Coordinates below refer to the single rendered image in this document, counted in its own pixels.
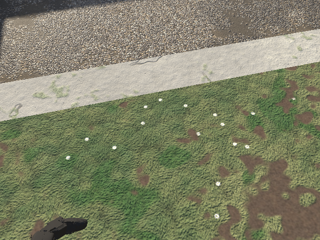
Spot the robot left hand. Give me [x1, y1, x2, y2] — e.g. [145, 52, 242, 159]
[30, 216, 88, 240]

